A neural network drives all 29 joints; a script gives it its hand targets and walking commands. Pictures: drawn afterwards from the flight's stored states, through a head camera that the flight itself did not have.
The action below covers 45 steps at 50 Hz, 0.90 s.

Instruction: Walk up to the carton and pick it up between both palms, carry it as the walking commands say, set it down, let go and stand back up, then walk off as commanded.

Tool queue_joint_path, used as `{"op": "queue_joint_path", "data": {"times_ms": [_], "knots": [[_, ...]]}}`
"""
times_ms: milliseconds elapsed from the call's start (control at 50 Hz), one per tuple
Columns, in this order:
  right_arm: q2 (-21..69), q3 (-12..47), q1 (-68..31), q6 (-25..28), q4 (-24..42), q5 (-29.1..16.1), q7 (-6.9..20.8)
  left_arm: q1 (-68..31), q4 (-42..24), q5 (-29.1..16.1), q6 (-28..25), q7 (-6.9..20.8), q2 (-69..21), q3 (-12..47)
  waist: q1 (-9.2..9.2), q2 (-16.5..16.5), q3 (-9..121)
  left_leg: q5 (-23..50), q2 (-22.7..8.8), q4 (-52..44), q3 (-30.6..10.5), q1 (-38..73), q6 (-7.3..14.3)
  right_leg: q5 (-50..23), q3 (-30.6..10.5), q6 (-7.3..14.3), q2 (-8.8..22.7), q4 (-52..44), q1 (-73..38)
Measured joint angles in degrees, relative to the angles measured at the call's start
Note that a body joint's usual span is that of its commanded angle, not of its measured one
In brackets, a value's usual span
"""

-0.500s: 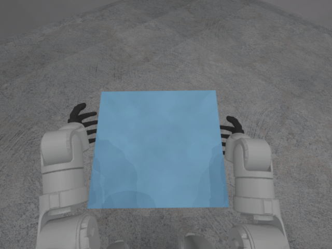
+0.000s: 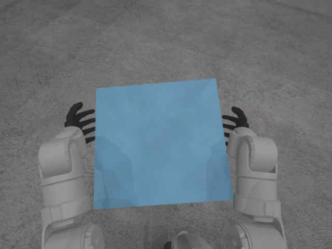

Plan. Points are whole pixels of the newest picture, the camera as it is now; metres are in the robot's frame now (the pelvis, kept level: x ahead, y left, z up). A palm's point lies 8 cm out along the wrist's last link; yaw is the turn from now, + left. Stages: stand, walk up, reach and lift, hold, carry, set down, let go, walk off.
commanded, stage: carry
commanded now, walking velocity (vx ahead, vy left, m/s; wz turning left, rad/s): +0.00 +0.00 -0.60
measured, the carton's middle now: (161, 145) +0.37 +0.00 -0.01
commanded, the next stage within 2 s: none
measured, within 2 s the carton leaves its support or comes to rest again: neither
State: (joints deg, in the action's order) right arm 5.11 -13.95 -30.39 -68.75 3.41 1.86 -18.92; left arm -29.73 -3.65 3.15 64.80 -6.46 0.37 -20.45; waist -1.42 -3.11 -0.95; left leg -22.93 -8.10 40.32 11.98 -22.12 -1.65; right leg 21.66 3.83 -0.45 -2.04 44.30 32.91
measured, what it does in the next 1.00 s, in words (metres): walks backwards, turning right: left foot, then right foot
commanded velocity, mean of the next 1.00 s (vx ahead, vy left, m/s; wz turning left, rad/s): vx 0.00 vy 0.00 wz -0.60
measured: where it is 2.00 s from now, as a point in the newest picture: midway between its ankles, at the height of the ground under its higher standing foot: outside the picture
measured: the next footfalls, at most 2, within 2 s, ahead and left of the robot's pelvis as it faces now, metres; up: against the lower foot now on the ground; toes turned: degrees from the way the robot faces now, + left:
left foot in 0.42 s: -0.05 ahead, +0.11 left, +0.00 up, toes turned -7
right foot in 0.70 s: -0.17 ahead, -0.19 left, +0.00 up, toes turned -40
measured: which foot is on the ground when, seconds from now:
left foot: down 0.00-0.06, up 0.08-0.40, down 0.42-1.00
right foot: down 0.00-0.42, up 0.44-0.68, down 0.70-1.00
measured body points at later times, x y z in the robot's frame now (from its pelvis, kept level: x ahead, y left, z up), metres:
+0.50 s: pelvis -0.10 -0.01 +0.01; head -0.05 +0.00 +0.46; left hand +0.30 +0.09 +0.08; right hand +0.19 -0.27 +0.09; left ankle -0.09 +0.11 -0.72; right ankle -0.01 -0.10 -0.68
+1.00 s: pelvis -0.17 -0.05 -0.01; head -0.09 -0.07 +0.44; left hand +0.24 -0.08 +0.04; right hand +0.03 -0.38 +0.06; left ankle -0.09 +0.06 -0.72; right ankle -0.17 -0.16 -0.70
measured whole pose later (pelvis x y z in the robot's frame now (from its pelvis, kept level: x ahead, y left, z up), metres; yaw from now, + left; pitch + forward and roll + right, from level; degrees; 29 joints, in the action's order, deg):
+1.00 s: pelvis -0.17 -0.05 -0.01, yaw -33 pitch +5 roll +1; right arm 5.1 -14.5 -30.0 -68.6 1.9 0.6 -20.4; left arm -30.5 -0.9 1.3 65.0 -9.4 1.5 -18.9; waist -1.1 -5.1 -4.3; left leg -20.0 -8.3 42.3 11.6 -25.8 -1.3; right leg 28.0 2.5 -0.7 -0.5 51.7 35.9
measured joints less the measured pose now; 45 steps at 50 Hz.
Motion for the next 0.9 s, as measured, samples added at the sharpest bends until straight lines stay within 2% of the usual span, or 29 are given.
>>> {"op": "queue_joint_path", "data": {"times_ms": [40,80,120,160,220,260,360,400,420,440,460,480,520,560,640,680,700,720,740,780,800,840,880,900], "knots": [[0.20,0.11,1.50,0.11,-0.45,1.11,0.99,0.07,1.25,-0.45,0.36,-0.87,0.00,0.42,1.17,1.05,1.34,-0.96,-1.30,1.45,0.88,0.42,-0.99,-5.94,1.30,1.09,0.61,-4.73,-2.70],[-1.44,0.15,2.35,0.57,-1.31,1.74,3.00,-1.60,3.32,-0.94,0.30,-2.72,-0.43,1.63,1.88,2.71,1.64,-2.02,-2.26,5.46,-1.14,-1.12,-2.07,-8.36,2.25,4.41,-0.37,-4.85,-2.97],[-3.73,0.18,2.09,1.20,-2.71,1.54,4.88,-4.07,5.41,-1.23,0.12,-4.39,-0.59,3.03,2.51,2.02,0.97,-7.68,0.24,12.26,-4.75,-4.07,-3.06,-7.93,1.49,6.12,0.03,-4.29,-2.36],[-4.99,0.60,1.27,1.22,-3.92,1.04,5.08,-4.74,6.58,-0.83,-0.27,-4.28,-0.46,3.60,2.46,1.33,0.54,-10.03,2.46,16.80,-6.67,-6.51,-3.65,-9.24,0.13,6.41,0.25,-5.66,-1.97],[-5.44,1.38,-0.09,-0.39,-4.54,0.73,3.80,-3.55,7.19,-0.74,-0.81,-3.04,-0.56,2.67,1.15,1.27,0.44,-8.40,4.65,19.33,-7.98,-8.70,-4.05,-12.88,-1.70,5.97,0.20,-9.38,-1.81],[-5.62,1.55,-1.03,-1.50,-5.11,0.48,2.98,-2.91,7.45,-0.97,-0.87,-3.18,-1.04,1.77,0.29,1.13,0.34,-6.57,5.75,18.03,-8.26,-8.53,-4.04,-15.16,-2.83,5.81,0.12,-11.77,-1.87],[-5.80,1.70,-2.64,-1.09,-6.90,0.14,3.23,-2.15,5.53,-0.88,-0.18,-4.10,-1.37,1.29,-0.59,-0.65,0.35,-6.09,8.63,5.05,-8.14,-2.53,-2.74,-21.11,-6.28,4.70,-1.24,-17.89,-1.77],[-5.50,1.49,-3.02,-0.54,-7.32,0.23,3.51,-2.47,4.88,-0.32,0.29,-3.73,-1.07,1.29,-0.83,-1.17,0.76,-6.89,9.27,-4.01,-6.98,2.19,-1.27,-23.23,-7.35,2.68,-2.51,-20.04,-1.36],[-5.05,1.33,-3.12,-0.10,-7.38,0.33,3.53,-2.86,4.68,-0.08,0.49,-3.35,-0.54,1.39,-1.08,-1.94,0.70,-4.17,9.58,-8.25,-6.33,3.90,0.31,-23.51,-7.88,0.46,-2.84,-20.00,-0.77],[-4.28,1.30,-3.13,0.42,-7.36,0.48,3.26,-3.15,4.67,0.10,0.58,-2.68,0.26,1.34,-1.21,-3.01,0.13,1.26,9.64,-10.29,-5.55,4.60,1.44,-20.66,-8.15,-2.14,-2.78,-17.69,0.26],[-3.58,1.30,-3.11,0.43,-7.15,0.62,2.64,-3.10,4.97,0.16,0.52,-1.85,0.84,1.13,-1.51,-2.46,-0.31,6.30,8.66,-10.19,-5.27,4.58,2.13,-13.79,-6.99,-4.09,-3.14,-11.20,2.09],[-2.90,1.28,-2.59,0.33,-6.76,0.59,1.85,-2.87,5.53,0.09,0.35,-1.21,1.32,1.11,-1.55,-1.63,-0.48,6.90,7.47,-8.47,-5.04,4.27,2.31,-7.72,-5.70,-4.69,-3.21,-2.42,4.15],[-1.79,1.17,0.05,0.09,-5.68,0.51,0.97,-1.95,6.74,-0.09,0.30,-0.89,1.61,1.71,-0.67,-0.14,0.56,4.36,5.22,-6.38,-4.38,4.22,1.76,-2.05,-3.87,-3.56,-1.67,10.22,6.27],[-1.08,1.23,2.53,-0.17,-5.16,0.55,0.82,-1.43,7.82,-0.58,0.86,-1.68,1.90,2.53,1.12,0.23,2.09,2.78,3.32,-5.84,-2.93,4.57,0.79,-1.23,-3.51,-2.60,0.92,13.22,5.31],[-0.16,2.06,3.32,-1.07,-3.66,1.84,0.94,-2.55,8.50,-1.96,1.30,-4.78,3.74,4.97,3.40,1.78,3.04,0.87,-1.36,-1.89,-1.44,2.83,-1.06,0.81,-3.30,-1.90,3.87,5.11,-1.22],[0.13,2.09,2.94,-1.32,-3.14,2.73,1.01,-4.01,9.94,-2.28,0.66,-5.38,4.23,5.23,4.18,2.46,3.45,-0.46,-3.65,1.39,-1.41,0.93,-2.34,-2.57,-2.62,-1.26,4.08,-3.30,-5.93],[-0.07,2.09,2.70,-1.38,-3.07,3.15,1.25,-4.78,10.92,-2.26,0.18,-5.31,4.22,5.25,4.62,2.81,3.80,-1.20,-4.87,3.67,-1.61,-0.57,-3.05,-6.15,-2.40,-1.96,3.65,-6.08,-6.81],[-0.89,1.97,2.52,-1.20,-3.16,3.35,1.81,-5.43,11.94,-2.32,-0.63,-5.28,3.75,5.31,4.79,3.76,3.58,-1.40,-5.99,6.50,-2.81,-2.44,-3.68,-6.61,-1.86,-1.83,2.62,-5.37,-5.95],[-2.09,1.57,2.36,-1.07,-3.45,3.29,2.71,-6.14,12.86,-2.60,-1.11,-5.47,3.10,5.50,4.82,3.84,3.15,-2.16,-5.34,9.96,-4.56,-4.40,-4.34,-5.69,-1.77,-1.19,2.32,-3.94,-4.83],[-4.62,0.09,1.58,-0.93,-5.08,2.78,4.81,-7.30,14.37,-3.19,-1.25,-5.73,1.74,5.95,4.27,2.76,1.99,-7.23,-1.88,14.14,-7.04,-7.26,-5.34,-4.65,-2.19,-0.08,2.85,-2.48,-3.22],[-5.55,-0.49,1.19,-0.95,-5.85,2.52,5.54,-7.10,14.36,-2.96,-1.20,-5.35,1.14,6.15,3.88,2.25,1.58,-8.11,-0.35,14.03,-7.36,-8.04,-5.76,-4.85,-2.65,0.17,2.96,-2.67,-2.61],[-6.36,-0.75,0.48,-1.45,-5.97,1.48,5.25,-5.29,12.08,-2.41,-0.90,-5.23,0.31,6.37,2.95,1.24,0.62,-8.09,2.19,10.75,-6.78,-8.10,-5.87,-6.15,-4.28,0.20,2.64,-3.46,-1.34],[-5.80,-0.72,-0.07,-2.06,-4.72,0.42,3.79,-3.03,8.24,-1.89,-0.24,-5.05,-0.39,5.54,1.48,0.38,-0.28,-2.46,3.73,2.86,-5.41,-5.79,-4.57,-7.22,-5.99,0.04,1.72,-3.12,0.16],[-4.95,-0.83,-0.19,-1.85,-4.05,0.12,3.06,-2.30,6.49,-1.63,0.00,-4.69,-0.44,4.89,0.58,-0.70,-1.06,3.28,4.06,0.98,-4.69,-5.27,-2.43,-7.28,-6.70,0.00,1.61,-2.10,0.84]]}}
